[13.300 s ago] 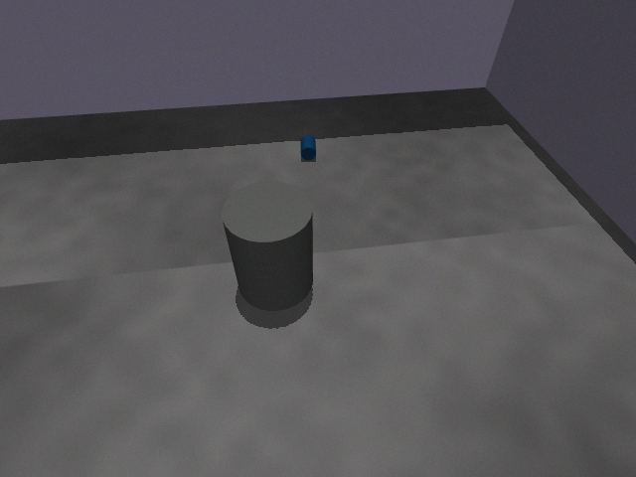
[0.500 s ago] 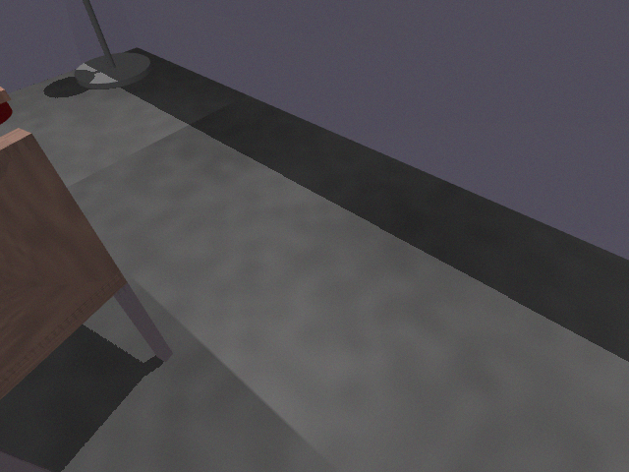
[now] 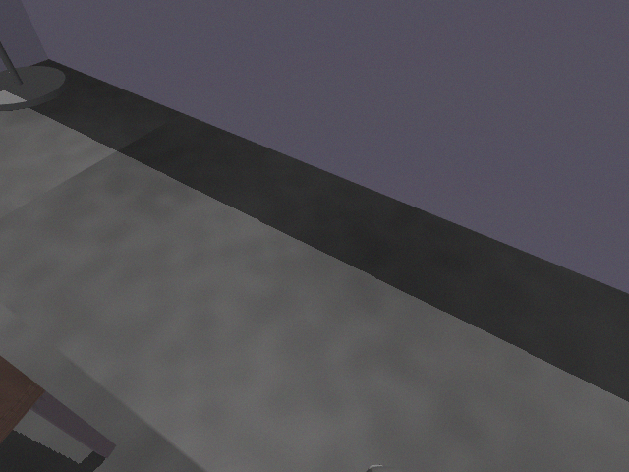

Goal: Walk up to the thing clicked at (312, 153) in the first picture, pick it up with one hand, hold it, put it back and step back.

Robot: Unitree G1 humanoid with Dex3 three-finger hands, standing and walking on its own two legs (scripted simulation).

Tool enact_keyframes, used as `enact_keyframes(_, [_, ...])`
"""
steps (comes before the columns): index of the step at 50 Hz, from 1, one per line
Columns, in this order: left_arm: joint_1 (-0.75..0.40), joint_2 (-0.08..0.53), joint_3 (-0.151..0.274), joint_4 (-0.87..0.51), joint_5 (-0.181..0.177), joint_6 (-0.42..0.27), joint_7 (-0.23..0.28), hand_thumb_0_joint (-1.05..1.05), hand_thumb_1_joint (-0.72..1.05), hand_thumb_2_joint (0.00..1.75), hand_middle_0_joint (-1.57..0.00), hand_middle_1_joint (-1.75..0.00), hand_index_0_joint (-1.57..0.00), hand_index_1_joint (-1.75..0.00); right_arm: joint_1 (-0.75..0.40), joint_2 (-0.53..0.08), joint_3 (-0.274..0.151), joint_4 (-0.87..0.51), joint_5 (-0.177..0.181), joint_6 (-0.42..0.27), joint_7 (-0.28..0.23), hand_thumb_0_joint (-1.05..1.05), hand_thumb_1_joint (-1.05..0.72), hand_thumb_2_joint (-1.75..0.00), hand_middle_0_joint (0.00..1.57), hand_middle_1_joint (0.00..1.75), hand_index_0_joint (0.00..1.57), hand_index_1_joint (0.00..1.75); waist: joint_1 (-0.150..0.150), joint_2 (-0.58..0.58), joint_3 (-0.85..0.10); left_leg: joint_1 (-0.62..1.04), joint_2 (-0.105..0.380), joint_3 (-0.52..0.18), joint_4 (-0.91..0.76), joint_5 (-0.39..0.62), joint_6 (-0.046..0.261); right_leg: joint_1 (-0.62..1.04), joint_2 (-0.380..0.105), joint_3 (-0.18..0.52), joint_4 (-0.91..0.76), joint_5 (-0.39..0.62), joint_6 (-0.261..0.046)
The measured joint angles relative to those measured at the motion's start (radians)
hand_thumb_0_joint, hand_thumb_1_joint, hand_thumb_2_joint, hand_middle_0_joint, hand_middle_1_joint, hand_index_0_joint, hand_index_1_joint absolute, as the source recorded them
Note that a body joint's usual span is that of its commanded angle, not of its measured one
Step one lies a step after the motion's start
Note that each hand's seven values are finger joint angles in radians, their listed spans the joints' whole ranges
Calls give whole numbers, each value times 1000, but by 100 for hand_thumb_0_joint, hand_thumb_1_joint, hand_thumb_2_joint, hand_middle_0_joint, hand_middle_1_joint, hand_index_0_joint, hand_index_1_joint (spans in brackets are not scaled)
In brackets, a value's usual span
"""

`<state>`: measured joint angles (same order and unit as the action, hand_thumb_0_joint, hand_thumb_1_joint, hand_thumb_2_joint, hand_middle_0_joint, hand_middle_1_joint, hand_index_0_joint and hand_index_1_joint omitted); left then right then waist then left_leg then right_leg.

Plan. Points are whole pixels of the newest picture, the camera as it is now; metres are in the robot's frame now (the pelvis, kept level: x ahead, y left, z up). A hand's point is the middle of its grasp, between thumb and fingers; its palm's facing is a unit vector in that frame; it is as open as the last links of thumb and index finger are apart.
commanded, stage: walk up
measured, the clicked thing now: out of the picture +0.17 -1.27 -0.73
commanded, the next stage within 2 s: none
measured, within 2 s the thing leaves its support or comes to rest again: neither
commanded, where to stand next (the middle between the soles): +0.80 +0.04 m, yaw +3 degrees
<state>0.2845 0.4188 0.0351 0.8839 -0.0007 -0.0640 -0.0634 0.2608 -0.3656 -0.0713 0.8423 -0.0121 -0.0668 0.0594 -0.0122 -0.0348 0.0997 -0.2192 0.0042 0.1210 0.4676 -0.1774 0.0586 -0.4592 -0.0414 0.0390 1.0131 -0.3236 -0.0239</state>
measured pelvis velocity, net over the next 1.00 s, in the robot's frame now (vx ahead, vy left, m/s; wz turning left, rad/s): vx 0.41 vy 0.00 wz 0.09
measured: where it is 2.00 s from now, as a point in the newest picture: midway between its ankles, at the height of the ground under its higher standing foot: (283, 312)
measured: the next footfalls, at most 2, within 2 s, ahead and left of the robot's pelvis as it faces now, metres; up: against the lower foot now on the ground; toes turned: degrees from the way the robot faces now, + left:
right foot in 0.22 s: +0.24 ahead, -0.16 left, +0.00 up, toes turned -5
left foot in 0.70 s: +0.45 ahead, +0.10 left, +0.00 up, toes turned +8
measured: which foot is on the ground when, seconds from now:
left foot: down 0.00-0.24, up 0.26-0.68, down 0.70-1.00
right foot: up 0.00-0.20, down 0.22-0.74, up 0.76-1.00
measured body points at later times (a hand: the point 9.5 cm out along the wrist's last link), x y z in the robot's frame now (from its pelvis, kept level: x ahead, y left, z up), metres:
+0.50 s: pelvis +0.22 -0.06 +0.01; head +0.23 -0.09 +0.46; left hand +0.24 +0.26 -0.08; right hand +0.32 -0.37 -0.12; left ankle +0.27 +0.10 -0.67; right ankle +0.20 -0.16 -0.74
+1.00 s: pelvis +0.41 +0.00 +0.00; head +0.42 +0.01 +0.45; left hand +0.44 +0.32 -0.12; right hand +0.51 -0.31 -0.10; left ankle +0.41 +0.10 -0.74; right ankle +0.52 -0.16 -0.69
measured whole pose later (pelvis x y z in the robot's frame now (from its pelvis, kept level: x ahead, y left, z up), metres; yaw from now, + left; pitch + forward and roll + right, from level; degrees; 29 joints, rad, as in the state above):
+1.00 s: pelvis +0.41 +0.00 +0.00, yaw +5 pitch -3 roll +0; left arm 0.30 0.43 0.05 0.89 0.00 -0.05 -0.06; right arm 0.30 -0.37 -0.05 0.84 -0.01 -0.07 0.06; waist -0.01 -0.04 0.09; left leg -0.16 0.00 0.06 0.46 -0.24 0.05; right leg -0.49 -0.11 0.00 0.86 -0.28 0.00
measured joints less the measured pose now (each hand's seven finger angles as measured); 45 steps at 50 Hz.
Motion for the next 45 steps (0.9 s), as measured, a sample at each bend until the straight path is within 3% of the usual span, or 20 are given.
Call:
enact_keyframes(5, [-1,12,26,9,15,13,-22,0,90,90,-20,-30,-20,-30,71,-34,-8,18,-7,3,13,0,-90,-90,21,30,20,30,-14,18,-27,70,3,3,-18,-60,-12,-23,-54,-41,-281,77,21])
enact_keyframes(10, [6,17,41,36,20,16,-27,0,90,90,-20,-30,-20,-30,105,-64,-16,31,-6,19,18,1,-90,-90,21,30,20,30,-26,49,-67,102,16,-3,33,-161,-43,49,-48,-72,-419,143,12])
enact_keyframes(11, [9,21,43,37,22,10,-25,0,90,90,-20,-30,-20,-30,110,-67,-15,32,-7,22,17,1,-90,-90,21,30,20,30,-23,53,-77,99,22,-5,66,-195,-48,76,-40,-77,-440,147,8])
enact_keyframes(13, [-2,7,48,38,28,-8,-12,0,90,90,-20,-30,-20,-30,107,-79,-14,43,-8,30,9,1,-90,-90,21,30,20,30,-15,104,-75,61,61,-45,207,-269,-29,88,-5,-111,-399,125,4])
enact_keyframes(15, [-12,-7,40,24,26,-24,1,0,90,90,-20,-30,-20,-30,95,-74,-5,57,-6,41,0,1,-91,-90,21,30,20,30,6,115,-72,-24,22,-112,420,-291,-28,108,-3,-128,-379,79,-3])
enact_keyframes(17, [-8,-25,28,13,16,-33,8,0,90,90,-20,-30,-20,-30,73,-74,8,66,1,43,-2,1,-91,-90,20,30,20,29,32,117,-68,-102,-17,-143,556,-267,-29,152,-5,-127,-416,70,-7])
enact_keyframes(19, [6,-41,15,11,7,-37,15,0,90,90,-20,-30,-20,-30,46,-75,14,65,11,37,-2,1,-91,-90,20,30,20,29,44,125,-61,-167,-24,-169,591,-216,-29,209,1,-132,-485,82,-4])
enact_keyframes(24, [38,-47,5,12,1,-36,27,0,90,89,-20,-30,-20,-30,-6,-65,17,38,11,37,7,0,-91,-90,20,30,20,29,51,117,-38,-276,1,-216,498,-87,-48,326,19,-154,-598,80,-7])
enact_keyframes(28, [52,-41,9,5,8,-33,30,0,90,89,-21,-30,-20,-30,-32,-59,9,30,-2,51,19,0,-91,-90,20,30,20,30,57,99,-20,-309,30,-197,357,-24,-60,392,26,-179,-625,41,-1])
enact_keyframes(32, [64,-25,11,0,15,-26,29,0,90,89,-21,-30,-20,-30,-54,-51,5,26,-9,52,31,0,-91,-90,20,30,20,29,64,74,-9,-275,58,-135,195,17,-45,439,23,-199,-595,-32,17])
enact_keyframes(35, [78,-7,11,1,12,-15,30,0,90,89,-21,-30,-20,-30,-61,-47,2,17,-15,41,36,0,-91,-90,20,30,20,30,62,48,-18,-206,49,-92,101,39,-20,453,0,-209,-513,-125,38])
enact_keyframes(37, [67,1,13,12,5,0,38,0,90,89,-21,-30,-20,-30,-74,-36,-6,7,-27,23,27,0,-91,-90,20,30,20,30,57,2,-1,-194,12,-64,149,22,-22,395,-56,-180,-316,-167,13])
enact_keyframes(39, [53,-12,5,18,-2,16,43,1,90,89,-20,-30,-20,-30,-73,-36,-6,-14,-18,11,15,0,-91,-90,21,30,20,30,42,16,7,-185,16,-67,198,-36,-14,285,-25,-106,-65,-178,-10])
enact_keyframes(42, [34,-6,-8,19,-4,21,37,1,90,89,-20,-30,-20,-30,-52,-15,5,-21,7,8,0,0,-91,-90,21,30,20,30,22,16,4,-111,17,-73,144,-49,-13,135,4,-48,124,-117,-26])
enact_keyframes(45, [18,8,-2,4,-9,13,25,1,90,89,-20,-30,-20,-30,-14,-2,21,-15,15,1,-5,0,-90,-90,21,30,20,30,13,-2,-5,-36,3,-70,59,-38,-17,31,-23,-22,73,-31,-18])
